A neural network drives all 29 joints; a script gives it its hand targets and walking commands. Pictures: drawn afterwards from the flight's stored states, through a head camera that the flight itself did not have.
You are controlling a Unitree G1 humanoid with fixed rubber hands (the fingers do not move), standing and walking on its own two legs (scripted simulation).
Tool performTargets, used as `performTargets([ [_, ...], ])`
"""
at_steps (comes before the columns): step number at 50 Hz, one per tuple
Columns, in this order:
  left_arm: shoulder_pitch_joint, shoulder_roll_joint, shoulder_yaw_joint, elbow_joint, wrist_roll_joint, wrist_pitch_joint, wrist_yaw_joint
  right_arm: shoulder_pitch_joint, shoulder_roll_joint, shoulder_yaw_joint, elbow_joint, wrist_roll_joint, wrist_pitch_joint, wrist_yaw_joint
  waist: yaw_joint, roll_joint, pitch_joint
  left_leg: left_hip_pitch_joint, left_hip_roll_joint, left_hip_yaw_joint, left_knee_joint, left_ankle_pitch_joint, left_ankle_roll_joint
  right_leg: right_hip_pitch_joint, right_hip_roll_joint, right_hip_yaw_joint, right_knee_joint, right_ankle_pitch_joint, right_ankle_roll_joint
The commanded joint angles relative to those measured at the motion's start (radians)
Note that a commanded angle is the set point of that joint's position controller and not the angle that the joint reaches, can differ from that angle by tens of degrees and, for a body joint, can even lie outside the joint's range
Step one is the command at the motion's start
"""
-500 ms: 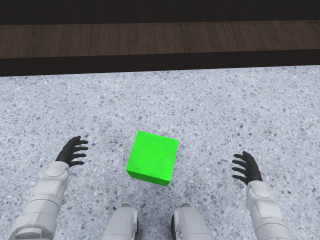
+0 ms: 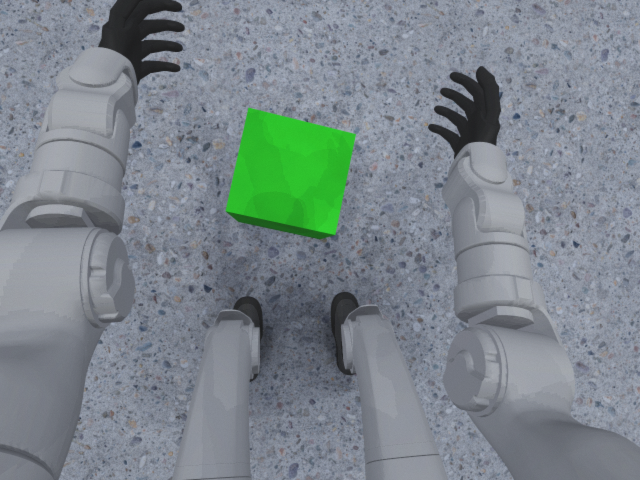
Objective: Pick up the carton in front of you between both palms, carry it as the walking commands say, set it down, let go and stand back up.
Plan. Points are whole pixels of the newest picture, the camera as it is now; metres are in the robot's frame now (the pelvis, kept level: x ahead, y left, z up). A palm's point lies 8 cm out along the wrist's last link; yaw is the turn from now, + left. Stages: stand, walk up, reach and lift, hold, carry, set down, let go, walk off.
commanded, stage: reach and lift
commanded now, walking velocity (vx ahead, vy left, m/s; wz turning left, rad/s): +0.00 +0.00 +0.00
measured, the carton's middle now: (289, 183) +0.50 +0.00 -0.52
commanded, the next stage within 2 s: none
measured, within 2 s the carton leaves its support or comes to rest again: leaves its support in 1.68 s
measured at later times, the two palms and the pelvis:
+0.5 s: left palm (183, 142) +0.53 +0.18 -0.32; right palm (408, 182) +0.46 -0.20 -0.31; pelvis +0.01 -0.01 -0.15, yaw -4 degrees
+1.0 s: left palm (209, 162) +0.53 +0.16 -0.47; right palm (388, 187) +0.47 -0.21 -0.44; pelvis -0.02 -0.01 -0.27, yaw -5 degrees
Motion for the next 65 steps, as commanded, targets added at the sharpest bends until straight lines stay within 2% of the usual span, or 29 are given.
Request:
performTargets([
  [1, -0.253, 0.108, 0.029, -0.086, 0.035, -0.028, 0.009, -0.143, -0.087, -0.046, -0.112, -0.031, -0.038, 0.007, -0.017, 0.161, -0.988, 0.658, -0.034, 0.022, -0.128, 0.110, -0.027, 0.300, 0.077, -0.124, -0.073, 0.070, 0.022],
  [8, -0.166, -0.005, 0.048, -0.106, 0.051, -0.088, 0.042, -0.072, -0.046, -0.067, -0.072, -0.057, -0.133, 0.051, 0.001, 0.172, -0.995, 0.581, -0.029, -0.020, 0.029, 0.403, -0.038, 0.008, 0.085, -0.129, 0.057, 0.213, 0.032],
  [12, -0.087, -0.027, 0.048, -0.096, 0.037, -0.114, 0.069, -0.031, -0.049, -0.065, -0.011, -0.056, -0.173, 0.054, 0.013, 0.157, -1.000, 0.412, -0.029, -0.026, 0.156, 0.455, -0.040, -0.106, 0.083, -0.123, 0.174, 0.254, 0.044],
  [15, -0.078, -0.003, 0.029, -0.120, 0.003, -0.134, 0.089, -0.034, -0.065, -0.041, 0.002, -0.025, -0.194, 0.046, 0.025, 0.143, -1.045, 0.302, -0.031, -0.017, 0.255, 0.462, -0.039, -0.139, 0.085, -0.116, 0.264, 0.287, 0.049],
  [21, -0.146, 0.085, -0.080, -0.196, -0.119, -0.155, 0.120, -0.087, -0.125, 0.068, -0.026, 0.093, -0.210, 0.009, 0.040, 0.138, -1.217, 0.193, -0.020, 0.007, 0.452, 0.418, -0.039, -0.114, 0.082, -0.107, 0.460, 0.329, 0.049],
  [26, -0.245, 0.145, -0.150, -0.229, -0.201, -0.143, 0.126, -0.173, -0.169, 0.132, -0.066, 0.171, -0.187, -0.022, 0.046, 0.158, -1.286, 0.142, -0.004, 0.030, 0.557, 0.279, -0.039, -0.118, 0.076, -0.118, 0.574, 0.229, 0.042],
  [32, -0.376, 0.183, -0.186, -0.096, -0.237, -0.123, 0.122, -0.328, -0.192, 0.141, 0.029, 0.195, -0.152, -0.038, 0.041, 0.143, -1.079, -0.056, 0.024, 0.036, 0.623, -0.031, -0.026, -0.197, 0.054, -0.123, 0.660, -0.011, 0.034],
  [36, -0.439, 0.195, -0.212, 0.018, -0.255, -0.130, 0.119, -0.417, -0.207, 0.133, 0.135, 0.189, -0.158, -0.031, 0.034, 0.123, -0.940, -0.142, 0.039, 0.020, 0.670, -0.127, -0.017, -0.243, 0.044, -0.125, 0.718, -0.088, 0.029],
  [41, -0.491, 0.215, -0.240, 0.086, -0.275, -0.158, 0.125, -0.500, -0.231, 0.140, 0.226, 0.198, -0.189, -0.021, 0.038, 0.103, -0.874, -0.175, 0.049, 0.000, 0.739, -0.097, -0.013, -0.248, 0.039, -0.117, 0.799, -0.055, 0.027],
  [43, -0.513, 0.222, -0.252, 0.068, -0.285, -0.174, 0.134, -0.519, -0.226, 0.159, 0.230, 0.227, -0.207, -0.021, 0.046, 0.106, -0.908, -0.153, 0.050, -0.002, 0.764, -0.051, -0.013, -0.221, 0.042, -0.112, 0.827, -0.004, 0.027],
  [46, -0.523, 0.224, -0.278, 0.034, -0.294, -0.197, 0.148, -0.496, -0.195, 0.221, 0.293, 0.291, -0.223, -0.010, 0.080, 0.118, -0.954, -0.110, 0.048, -0.003, 0.794, 0.030, -0.009, -0.225, 0.048, -0.111, 0.866, 0.053, 0.028],
  [53, -0.457, 0.177, -0.284, -0.038, -0.286, -0.202, 0.161, -0.402, -0.178, 0.246, 0.264, 0.324, -0.248, -0.019, 0.097, 0.162, -1.029, 0.027, 0.040, -0.001, 0.840, 0.199, -0.013, -0.297, 0.077, -0.122, 0.894, 0.141, 0.031],
  [60, -0.405, 0.109, -0.288, 0.058, -0.284, -0.188, 0.151, -0.412, -0.196, 0.198, 0.308, 0.265, -0.246, -0.017, 0.056, 0.126, -0.815, -0.152, 0.037, -0.010, 0.807, 0.045, -0.016, -0.376, 0.076, -0.122, 0.871, 0.029, 0.030],
  [65, -0.449, 0.084, -0.308, 0.075, -0.292, -0.198, 0.153, -0.465, -0.163, 0.214, 0.306, 0.262, -0.254, -0.018, 0.060, 0.108, -0.809, -0.197, 0.032, -0.009, 0.791, 0.003, -0.011, -0.327, 0.074, -0.113, 0.864, 0.024, 0.026],
])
